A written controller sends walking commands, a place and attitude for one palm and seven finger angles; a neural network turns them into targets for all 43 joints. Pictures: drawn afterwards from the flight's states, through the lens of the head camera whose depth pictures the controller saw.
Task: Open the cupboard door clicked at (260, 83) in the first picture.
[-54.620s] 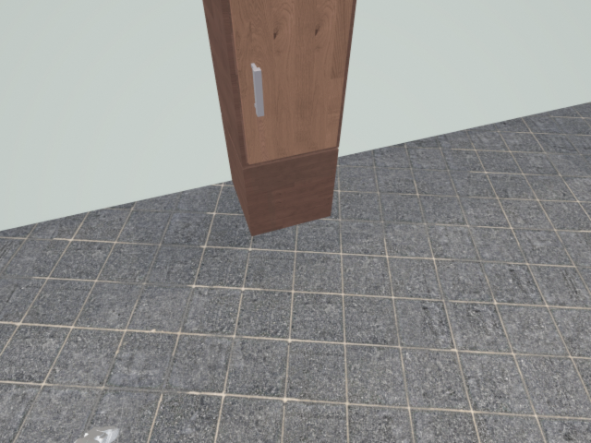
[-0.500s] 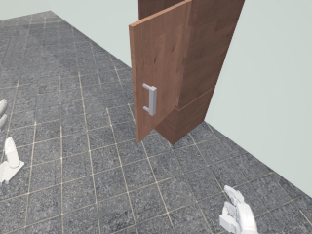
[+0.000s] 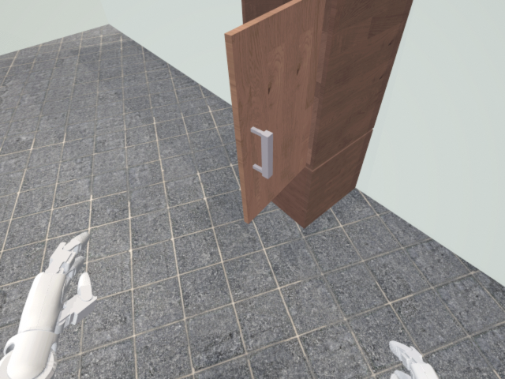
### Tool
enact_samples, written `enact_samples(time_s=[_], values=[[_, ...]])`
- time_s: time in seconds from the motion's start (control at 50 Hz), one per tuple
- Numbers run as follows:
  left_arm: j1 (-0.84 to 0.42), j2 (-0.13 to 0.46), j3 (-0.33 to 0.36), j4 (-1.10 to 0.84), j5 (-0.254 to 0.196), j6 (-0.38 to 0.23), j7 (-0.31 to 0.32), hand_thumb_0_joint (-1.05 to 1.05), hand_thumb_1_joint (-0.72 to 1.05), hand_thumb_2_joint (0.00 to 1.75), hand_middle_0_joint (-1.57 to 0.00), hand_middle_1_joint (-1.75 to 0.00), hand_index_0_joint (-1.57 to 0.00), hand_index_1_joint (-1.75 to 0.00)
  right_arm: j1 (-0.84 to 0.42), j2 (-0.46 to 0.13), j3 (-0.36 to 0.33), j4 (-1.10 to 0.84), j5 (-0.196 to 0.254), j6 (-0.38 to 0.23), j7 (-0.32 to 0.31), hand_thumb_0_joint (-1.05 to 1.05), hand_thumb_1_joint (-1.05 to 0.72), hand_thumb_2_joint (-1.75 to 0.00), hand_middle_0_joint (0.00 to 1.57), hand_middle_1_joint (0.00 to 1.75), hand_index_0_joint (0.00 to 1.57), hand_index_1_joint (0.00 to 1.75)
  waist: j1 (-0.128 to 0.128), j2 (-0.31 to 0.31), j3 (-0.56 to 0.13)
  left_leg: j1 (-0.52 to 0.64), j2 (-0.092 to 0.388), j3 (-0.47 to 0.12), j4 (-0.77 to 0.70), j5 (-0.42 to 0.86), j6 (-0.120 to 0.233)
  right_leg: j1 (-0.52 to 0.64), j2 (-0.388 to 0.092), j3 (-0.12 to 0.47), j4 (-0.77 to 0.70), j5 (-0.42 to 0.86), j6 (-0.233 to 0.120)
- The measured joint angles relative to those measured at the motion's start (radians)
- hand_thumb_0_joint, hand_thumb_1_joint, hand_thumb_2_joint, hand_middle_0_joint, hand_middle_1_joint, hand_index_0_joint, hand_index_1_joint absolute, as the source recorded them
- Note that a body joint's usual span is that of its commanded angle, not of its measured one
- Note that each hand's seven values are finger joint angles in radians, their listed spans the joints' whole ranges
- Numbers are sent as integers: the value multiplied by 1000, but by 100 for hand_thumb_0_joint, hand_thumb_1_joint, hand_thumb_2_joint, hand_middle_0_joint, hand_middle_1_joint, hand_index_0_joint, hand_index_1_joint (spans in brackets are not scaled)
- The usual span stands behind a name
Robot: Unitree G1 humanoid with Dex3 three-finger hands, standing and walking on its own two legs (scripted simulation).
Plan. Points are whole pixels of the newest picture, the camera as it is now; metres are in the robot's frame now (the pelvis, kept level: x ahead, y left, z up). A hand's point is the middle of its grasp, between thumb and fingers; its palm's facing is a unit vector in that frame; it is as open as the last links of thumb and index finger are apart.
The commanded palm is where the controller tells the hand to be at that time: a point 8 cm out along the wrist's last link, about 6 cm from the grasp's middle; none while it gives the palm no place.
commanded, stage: let the arm hang, fingers relaxed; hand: left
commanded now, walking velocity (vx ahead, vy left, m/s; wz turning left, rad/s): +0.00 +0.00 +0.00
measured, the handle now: (261, 152) +0.65 +0.03 -0.05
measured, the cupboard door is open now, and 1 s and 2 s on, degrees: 100 100 100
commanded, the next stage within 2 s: look to check the result in 1.00 s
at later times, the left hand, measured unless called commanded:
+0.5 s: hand out of the picture -0.08 +0.16 -0.16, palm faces +0.04 -0.98 -0.21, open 7.3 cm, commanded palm none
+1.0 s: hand out of the picture +0.03 +0.14 -0.17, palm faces +0.04 -0.98 -0.20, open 7.3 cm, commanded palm none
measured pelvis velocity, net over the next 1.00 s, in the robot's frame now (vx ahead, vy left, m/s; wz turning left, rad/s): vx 0.02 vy -0.03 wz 0.01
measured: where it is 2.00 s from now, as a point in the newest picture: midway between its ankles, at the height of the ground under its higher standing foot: outside the picture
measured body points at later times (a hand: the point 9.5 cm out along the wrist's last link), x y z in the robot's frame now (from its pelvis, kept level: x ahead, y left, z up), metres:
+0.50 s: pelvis +0.00 -0.02 +0.01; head +0.03 -0.02 +0.45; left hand -0.08 +0.21 -0.14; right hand -0.02 -0.24 -0.16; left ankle +0.07 +0.09 -0.73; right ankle -0.03 -0.12 -0.73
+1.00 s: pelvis +0.02 -0.03 +0.01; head +0.03 -0.04 +0.46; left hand +0.03 +0.19 -0.15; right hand +0.02 -0.25 -0.16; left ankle +0.07 +0.09 -0.73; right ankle -0.03 -0.12 -0.73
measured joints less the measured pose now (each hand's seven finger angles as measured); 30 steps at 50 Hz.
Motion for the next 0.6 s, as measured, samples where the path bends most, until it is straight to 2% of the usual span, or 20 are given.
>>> enact_samples(time_s=[0.04, 0.1, 0.18, 0.22, 0.3, 0.38, 0.6], values=[[-65, -40, -72, 252, 9, 65, -24, 0, 90, 90, -20, -30, -19, -30, -26, -16, 0, 47, -8, 34, 9, 1, -90, -90, 21, 30, 20, 30, -10, 8, 3, -3, -4, 2, 17, -7, 2, -10, -6, 2, 32, -15, 3], [-95, -101, -152, 545, 12, 116, -42, 0, 91, 90, -20, -30, -19, -30, -31, -9, 2, 94, -15, 66, 14, 1, -90, -90, 20, 30, 20, 30, -32, -21, 21, 12, -6, 7, 19, -8, -3, -4, -10, 6, 53, -27, -4], [-74, -191, -216, 799, 5, 134, -46, 1, 91, 90, -20, -30, -19, -30, 5, 20, 3, 158, -20, 93, 9, 1, -90, -90, 20, 30, 20, 30, -42, -77, 52, 37, -3, 1, -6, 2, -12, 19, -4, 2, 32, -20, -11], [-56, -205, -205, 883, 3, 129, -27, 1, 96, 89, -20, -30, -20, -30, 34, 40, 4, 199, -19, 102, 3, 1, -90, -90, 20, 30, 20, 30, -33, -98, 66, 45, 2, -8, -22, 11, -18, 33, 4, -7, 7, -8, -16], [-12, -202, -199, 996, -4, 114, -33, 1, 97, 89, -21, -30, -20, -30, 86, 77, 2, 278, -16, 115, -9, 1, -90, -90, 20, 30, 19, 30, -12, -106, 88, 56, 9, -25, -48, 26, -26, 59, 16, -22, -42, 13, -26], [27, -202, -196, 1068, -7, 104, -31, 1, 95, 90, -20, -30, -20, -30, 116, 104, -2, 330, -11, 119, -18, 1, -90, -90, 20, 30, 19, 30, -1, -89, 101, 70, 10, -30, -67, 34, -28, 79, 20, -28, -72, 26, -28], [25, -215, -187, 1106, -8, 89, -14, 0, 92, 90, -20, -30, -19, -30, 113, 150, -10, 359, -9, 110, -22, 1, -90, -90, 20, 30, 20, 30, -12, -49, 84, 96, 8, -20, -82, 32, -31, 93, 16, -17, -68, 17, -30]])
